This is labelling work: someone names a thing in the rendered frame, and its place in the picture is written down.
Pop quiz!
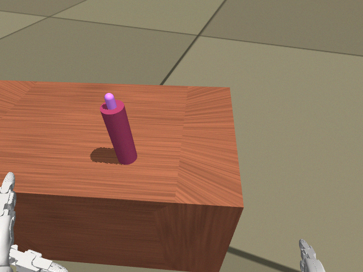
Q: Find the right robot hand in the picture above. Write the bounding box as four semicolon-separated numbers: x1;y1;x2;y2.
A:
299;239;325;272

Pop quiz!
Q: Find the bottle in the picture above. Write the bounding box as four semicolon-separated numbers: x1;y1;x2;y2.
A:
100;93;137;165

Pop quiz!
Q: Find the left robot hand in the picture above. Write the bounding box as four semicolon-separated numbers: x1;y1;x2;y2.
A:
0;172;68;272

